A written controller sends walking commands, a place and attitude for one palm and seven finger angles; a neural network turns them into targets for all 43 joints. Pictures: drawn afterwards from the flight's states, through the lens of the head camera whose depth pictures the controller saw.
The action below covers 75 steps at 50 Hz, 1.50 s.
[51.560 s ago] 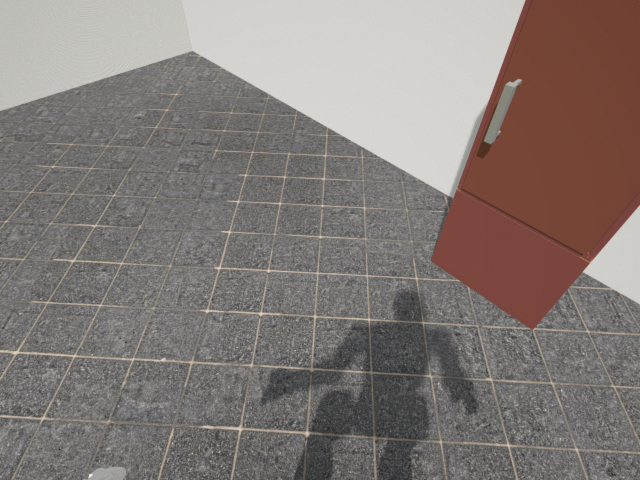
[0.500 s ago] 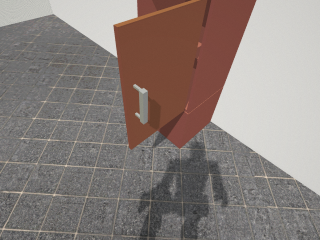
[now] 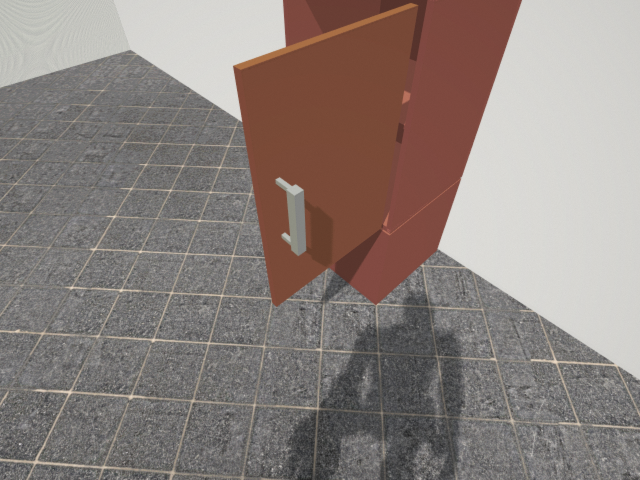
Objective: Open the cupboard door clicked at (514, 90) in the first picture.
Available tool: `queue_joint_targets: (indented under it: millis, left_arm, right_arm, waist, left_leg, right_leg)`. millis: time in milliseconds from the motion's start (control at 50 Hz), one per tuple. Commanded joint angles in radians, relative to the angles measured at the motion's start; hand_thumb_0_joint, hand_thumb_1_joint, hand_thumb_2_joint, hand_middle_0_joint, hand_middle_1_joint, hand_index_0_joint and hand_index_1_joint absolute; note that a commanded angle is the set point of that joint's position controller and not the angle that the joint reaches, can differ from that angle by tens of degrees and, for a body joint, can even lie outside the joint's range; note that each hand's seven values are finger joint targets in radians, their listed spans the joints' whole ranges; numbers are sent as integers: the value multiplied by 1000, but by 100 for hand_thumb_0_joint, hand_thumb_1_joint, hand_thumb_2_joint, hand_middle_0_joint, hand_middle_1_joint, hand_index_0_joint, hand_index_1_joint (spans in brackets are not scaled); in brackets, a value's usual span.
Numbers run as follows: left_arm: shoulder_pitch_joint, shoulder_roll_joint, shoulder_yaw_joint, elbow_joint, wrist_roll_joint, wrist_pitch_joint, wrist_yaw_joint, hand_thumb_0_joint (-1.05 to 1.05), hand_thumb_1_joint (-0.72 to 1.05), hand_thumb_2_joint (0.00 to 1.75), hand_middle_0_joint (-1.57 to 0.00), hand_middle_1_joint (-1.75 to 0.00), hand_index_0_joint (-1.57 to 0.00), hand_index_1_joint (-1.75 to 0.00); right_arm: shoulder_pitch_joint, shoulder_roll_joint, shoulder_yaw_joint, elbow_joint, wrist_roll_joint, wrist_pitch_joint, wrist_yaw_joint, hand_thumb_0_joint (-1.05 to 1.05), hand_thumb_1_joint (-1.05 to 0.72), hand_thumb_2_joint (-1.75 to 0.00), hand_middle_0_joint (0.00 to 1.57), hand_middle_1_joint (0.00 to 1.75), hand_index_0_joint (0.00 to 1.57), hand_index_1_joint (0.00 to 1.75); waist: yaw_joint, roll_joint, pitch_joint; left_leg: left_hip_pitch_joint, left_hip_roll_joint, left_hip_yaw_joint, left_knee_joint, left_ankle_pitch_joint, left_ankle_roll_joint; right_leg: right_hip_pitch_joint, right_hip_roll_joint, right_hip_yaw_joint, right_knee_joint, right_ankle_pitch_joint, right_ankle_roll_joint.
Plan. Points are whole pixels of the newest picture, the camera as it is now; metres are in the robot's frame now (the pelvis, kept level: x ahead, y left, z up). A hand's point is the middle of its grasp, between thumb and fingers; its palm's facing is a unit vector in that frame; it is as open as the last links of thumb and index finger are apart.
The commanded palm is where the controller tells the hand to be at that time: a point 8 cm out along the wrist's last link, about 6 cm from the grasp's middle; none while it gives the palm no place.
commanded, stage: let the arm hang, fingers relaxed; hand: left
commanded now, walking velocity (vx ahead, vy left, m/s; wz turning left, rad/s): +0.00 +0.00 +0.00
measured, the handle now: (290, 217) +0.58 +0.09 -0.05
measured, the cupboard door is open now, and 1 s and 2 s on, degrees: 90 90 90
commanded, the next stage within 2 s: look to check the result in 0.30 s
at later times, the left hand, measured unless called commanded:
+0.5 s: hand out of the picture -0.01 +0.16 -0.18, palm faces +0.03 -0.98 -0.18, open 7.4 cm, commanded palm none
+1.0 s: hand out of the picture +0.02 +0.16 -0.17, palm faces +0.02 -0.98 -0.20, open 7.4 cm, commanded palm none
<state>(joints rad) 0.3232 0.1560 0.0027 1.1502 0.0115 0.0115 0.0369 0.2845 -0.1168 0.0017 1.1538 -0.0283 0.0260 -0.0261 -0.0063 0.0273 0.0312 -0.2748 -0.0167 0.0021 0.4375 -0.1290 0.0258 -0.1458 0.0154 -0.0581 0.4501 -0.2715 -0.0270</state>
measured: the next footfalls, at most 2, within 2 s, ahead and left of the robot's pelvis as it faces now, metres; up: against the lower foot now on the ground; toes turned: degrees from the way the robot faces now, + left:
none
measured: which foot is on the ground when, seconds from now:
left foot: down 0.00-1.00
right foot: down 0.00-1.00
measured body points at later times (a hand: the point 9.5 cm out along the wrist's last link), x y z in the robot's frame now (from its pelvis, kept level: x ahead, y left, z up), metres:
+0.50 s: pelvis +0.02 -0.01 +0.00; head +0.03 -0.01 +0.45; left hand -0.01 +0.21 -0.16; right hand +0.01 -0.22 -0.16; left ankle +0.07 +0.10 -0.74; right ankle -0.01 -0.10 -0.74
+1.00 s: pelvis +0.03 -0.01 +0.00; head +0.04 -0.02 +0.45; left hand +0.02 +0.21 -0.16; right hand +0.03 -0.24 -0.16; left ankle +0.07 +0.10 -0.74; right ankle -0.01 -0.10 -0.74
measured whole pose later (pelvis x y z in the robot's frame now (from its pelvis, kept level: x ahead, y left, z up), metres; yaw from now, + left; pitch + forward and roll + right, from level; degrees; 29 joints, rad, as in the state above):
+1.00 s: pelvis +0.03 -0.01 +0.00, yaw -1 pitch -2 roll +0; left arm 0.28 0.15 0.00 1.15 0.01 -0.01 0.04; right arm 0.24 -0.15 0.00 1.16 -0.02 0.00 -0.03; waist 0.00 0.01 0.05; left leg -0.21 -0.01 0.01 0.40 -0.16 0.01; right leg -0.07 0.03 -0.05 0.38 -0.28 -0.04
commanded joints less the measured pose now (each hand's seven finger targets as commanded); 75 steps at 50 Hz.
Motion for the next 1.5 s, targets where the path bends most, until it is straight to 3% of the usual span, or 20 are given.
queue_joint_targets:
  millis: [0, 180, 420, 800, 920, 1080, 1220, 1480]
  left_arm:
    - [77, 78, 20, -17, -2, -13, 4, 0, 90, 90, -20, -30, -20, -30]
    - [63, 67, 24, -24, -4, -21, 4, 0, 90, 90, -20, -30, -20, -30]
    - [66, 68, 19, -16, -7, -29, 6, 0, 90, 90, -20, -30, -20, -30]
    - [47, 88, 18, -13, -7, -30, 4, 0, 90, 90, -20, -30, -20, -30]
    - [37, 102, 21, -16, -6, -33, 4, 0, 90, 90, -20, -30, -20, -30]
    - [26, 107, 20, -20, -7, -33, 3, 0, 90, 90, -20, -30, -20, -30]
    - [22, 124, 25, -25, -7, -38, 4, 0, 90, 90, -20, -30, -20, -30]
    - [9, 130, 22, -22, -8, -35, 2, 0, 90, 90, -20, -30, -20, -30]
  right_arm:
    - [59, -93, -16, -22, 4, -16, -9, 0, -90, -90, 20, 30, 20, 30]
    - [58, -83, -16, -24, 5, -26, -12, 0, -90, -90, 20, 30, 20, 30]
    - [43, -102, -17, -22, 11, -29, -17, 0, -90, -90, 20, 30, 20, 30]
    - [12, -126, -13, -15, 10, -32, -16, 0, -90, -90, 20, 30, 20, 30]
    - [2, -144, -16, -19, 11, -33, -16, 0, -90, -90, 20, 30, 20, 30]
    - [-6, -147, -16, -14, 9, -34, -16, 0, -90, -90, 20, 30, 20, 30]
    - [-12, -159, -19, -18, 12, -34, -16, 0, -90, -90, 20, 30, 20, 30]
    - [-27, -168, -17, -15, 11, -35, -17, 0, -90, -90, 20, 30, 20, 30]
  waist:
    - [4, -29, 108]
    - [4, 5, 68]
    - [1, -30, 38]
    - [0, -15, 56]
    - [4, -45, 52]
    - [3, -23, 50]
    - [3, -48, 40]
    - [3, -18, 48]
  left_leg:
    - [0, 97, -121, -118, -137, 19]
    - [30, 96, -105, -105, -57, 15]
    - [103, 105, -89, -71, 60, 15]
    - [115, 109, -88, -89, 72, 10]
    - [120, 110, -87, -87, 86, 10]
    - [130, 111, -82, -88, 100, 7]
    - [138, 111, -75, -80, 111, 7]
    - [143, 115, -82, -93, 110, 5]
  right_leg:
    - [-128, -102, 108, -131, -95, -28]
    - [-88, -107, 110, -126, -15, -27]
    - [-63, -111, 111, -147, 69, -24]
    - [-47, -115, 112, -163, 84, -21]
    - [-34, -115, 113, -170, 102, -21]
    - [-27, -117, 114, -168, 125, -22]
    - [-15, -119, 116, -175, 171, -18]
    - [-12, -120, 119, -181, 151, -20]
